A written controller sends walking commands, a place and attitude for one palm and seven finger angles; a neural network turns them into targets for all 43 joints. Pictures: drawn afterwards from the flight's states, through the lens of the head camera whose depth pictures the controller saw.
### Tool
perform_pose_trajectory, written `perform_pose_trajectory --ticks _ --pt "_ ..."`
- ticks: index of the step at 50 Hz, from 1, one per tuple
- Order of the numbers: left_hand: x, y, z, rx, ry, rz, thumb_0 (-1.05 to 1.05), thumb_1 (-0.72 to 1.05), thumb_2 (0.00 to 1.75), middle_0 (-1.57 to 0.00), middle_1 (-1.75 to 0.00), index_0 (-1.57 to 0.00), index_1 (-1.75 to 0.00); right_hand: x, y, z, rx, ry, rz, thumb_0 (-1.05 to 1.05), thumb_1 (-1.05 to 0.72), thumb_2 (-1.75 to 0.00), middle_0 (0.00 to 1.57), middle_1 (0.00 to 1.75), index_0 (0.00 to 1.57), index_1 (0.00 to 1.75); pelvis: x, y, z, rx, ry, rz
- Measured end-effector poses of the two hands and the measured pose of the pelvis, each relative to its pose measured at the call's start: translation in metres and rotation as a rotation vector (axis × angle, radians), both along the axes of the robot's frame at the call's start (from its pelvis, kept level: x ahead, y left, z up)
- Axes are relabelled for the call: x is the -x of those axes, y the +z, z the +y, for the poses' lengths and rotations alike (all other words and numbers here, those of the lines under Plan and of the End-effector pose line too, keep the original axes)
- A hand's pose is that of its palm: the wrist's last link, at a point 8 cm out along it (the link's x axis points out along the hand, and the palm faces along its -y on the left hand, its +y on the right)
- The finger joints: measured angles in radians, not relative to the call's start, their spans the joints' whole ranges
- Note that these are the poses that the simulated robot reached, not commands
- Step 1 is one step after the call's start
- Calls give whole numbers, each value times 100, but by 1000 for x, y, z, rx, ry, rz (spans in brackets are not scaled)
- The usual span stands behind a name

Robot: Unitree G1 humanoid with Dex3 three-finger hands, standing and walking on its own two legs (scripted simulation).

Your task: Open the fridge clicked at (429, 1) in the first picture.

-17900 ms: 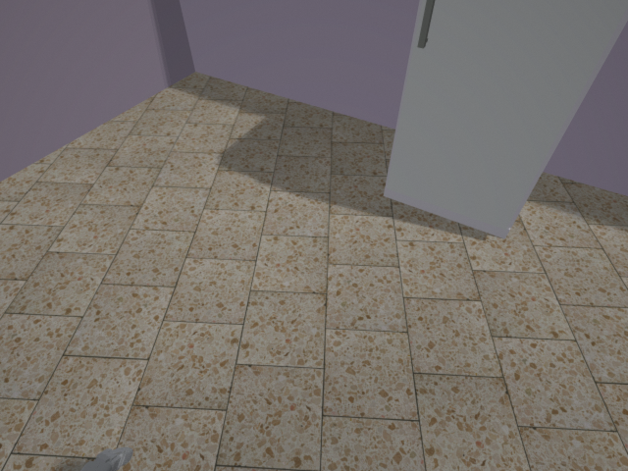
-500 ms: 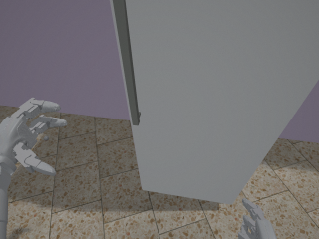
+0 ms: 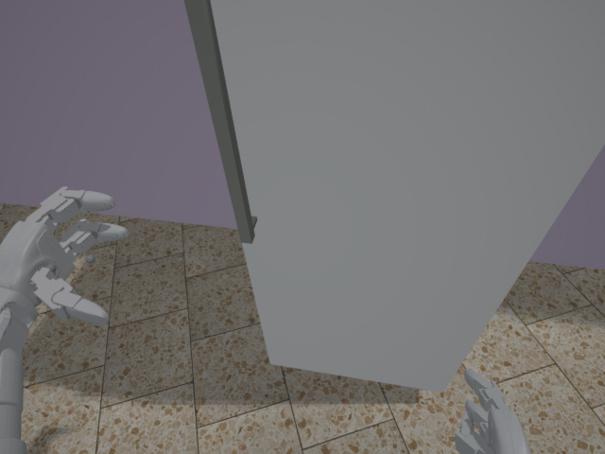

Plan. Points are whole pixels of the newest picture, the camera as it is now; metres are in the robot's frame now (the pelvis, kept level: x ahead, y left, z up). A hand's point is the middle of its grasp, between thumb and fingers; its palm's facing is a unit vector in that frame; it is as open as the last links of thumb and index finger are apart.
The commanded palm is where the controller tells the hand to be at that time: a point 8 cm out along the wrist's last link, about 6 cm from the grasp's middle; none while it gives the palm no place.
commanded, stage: move the hooked fingers beside the handle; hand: left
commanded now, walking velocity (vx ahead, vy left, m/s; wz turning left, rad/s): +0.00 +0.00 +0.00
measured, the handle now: (232, 136) +0.49 +0.15 +0.19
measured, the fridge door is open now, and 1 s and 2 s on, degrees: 0 0 0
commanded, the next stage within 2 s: none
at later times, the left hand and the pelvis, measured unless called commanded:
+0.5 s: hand (127, 228) +0.33 +0.25 +0.15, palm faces -0.05 -1.00 -0.05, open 13.9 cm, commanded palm +0.31 +0.30 +0.16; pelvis +0.00 +0.01 +0.00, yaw -1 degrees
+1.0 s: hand (162, 200) +0.39 +0.23 +0.16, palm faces -0.06 -1.00 -0.04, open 13.9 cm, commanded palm +0.37 +0.27 +0.15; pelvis +0.00 +0.02 +0.00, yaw -1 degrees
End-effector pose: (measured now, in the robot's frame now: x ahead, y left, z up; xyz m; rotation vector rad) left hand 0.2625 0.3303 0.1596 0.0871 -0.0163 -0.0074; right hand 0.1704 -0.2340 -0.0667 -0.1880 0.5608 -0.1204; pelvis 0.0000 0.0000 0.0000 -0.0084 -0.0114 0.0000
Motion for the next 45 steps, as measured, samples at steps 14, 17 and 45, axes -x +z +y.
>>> perform_pose_trajectory --ticks 14,17,45 --pt "-37 1 -9 21 -36 -14 -1 -50 30 -30 -120 -31 -120 13 -4 -7 11 -59 49 1 -90 -90 21 30 20 30 -6 -1 5 -3 -16 20" --pt "-40 -4 -12 22 -40 7 -1 -50 30 -30 -120 -30 -120 16 -6 -6 13 -64 60 1 -90 -90 21 30 20 30 -6 -1 8 -2 -16 22" --pt "-95 -3 -44 44 -49 -8 -1 -50 30 -30 -120 -30 -120 41 -16 9 16 -88 172 1 -90 -90 21 30 20 30 -1 0 20 1 -18 33"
